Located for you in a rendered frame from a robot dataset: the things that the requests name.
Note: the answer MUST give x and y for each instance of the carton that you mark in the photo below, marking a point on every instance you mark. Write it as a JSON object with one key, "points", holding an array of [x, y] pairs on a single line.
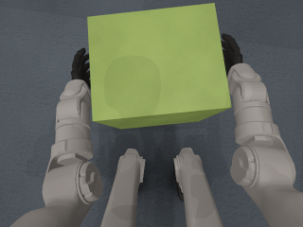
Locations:
{"points": [[156, 67]]}

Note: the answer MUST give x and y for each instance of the left robot hand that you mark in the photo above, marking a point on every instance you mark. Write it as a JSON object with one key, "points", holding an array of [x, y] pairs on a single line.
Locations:
{"points": [[80, 67]]}

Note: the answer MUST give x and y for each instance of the robot thigh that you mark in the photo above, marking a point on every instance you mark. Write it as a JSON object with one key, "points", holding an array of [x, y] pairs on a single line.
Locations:
{"points": [[200, 207], [121, 208]]}

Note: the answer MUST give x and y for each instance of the robot right upper arm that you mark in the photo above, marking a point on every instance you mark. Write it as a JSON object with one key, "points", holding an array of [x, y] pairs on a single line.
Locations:
{"points": [[267, 175]]}

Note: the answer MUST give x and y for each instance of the right robot hand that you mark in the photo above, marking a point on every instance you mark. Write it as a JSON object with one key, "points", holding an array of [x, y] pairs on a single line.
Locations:
{"points": [[232, 54]]}

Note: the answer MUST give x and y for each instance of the robot left upper arm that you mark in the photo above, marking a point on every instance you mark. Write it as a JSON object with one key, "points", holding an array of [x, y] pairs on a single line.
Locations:
{"points": [[69, 193]]}

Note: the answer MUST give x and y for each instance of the left robot thigh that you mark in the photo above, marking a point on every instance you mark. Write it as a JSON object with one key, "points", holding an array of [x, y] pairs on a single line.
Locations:
{"points": [[121, 208]]}

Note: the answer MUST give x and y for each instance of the robot left forearm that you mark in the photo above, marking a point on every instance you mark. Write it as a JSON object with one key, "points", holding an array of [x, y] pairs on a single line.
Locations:
{"points": [[72, 129]]}

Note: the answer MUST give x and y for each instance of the right robot thigh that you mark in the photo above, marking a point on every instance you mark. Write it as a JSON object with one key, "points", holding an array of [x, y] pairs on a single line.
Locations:
{"points": [[200, 207]]}

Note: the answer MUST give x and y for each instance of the robot right forearm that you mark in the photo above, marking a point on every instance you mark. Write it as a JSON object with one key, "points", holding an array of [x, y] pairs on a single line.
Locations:
{"points": [[253, 114]]}

